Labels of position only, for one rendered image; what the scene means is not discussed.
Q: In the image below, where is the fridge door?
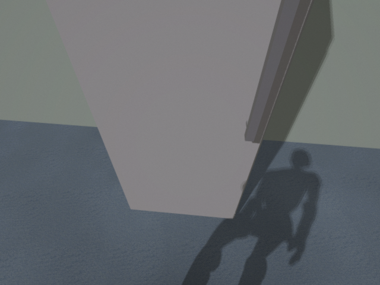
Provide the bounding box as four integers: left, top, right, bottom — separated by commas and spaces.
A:
46, 0, 312, 219

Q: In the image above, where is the handle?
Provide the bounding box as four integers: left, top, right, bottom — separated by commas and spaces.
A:
245, 0, 300, 141

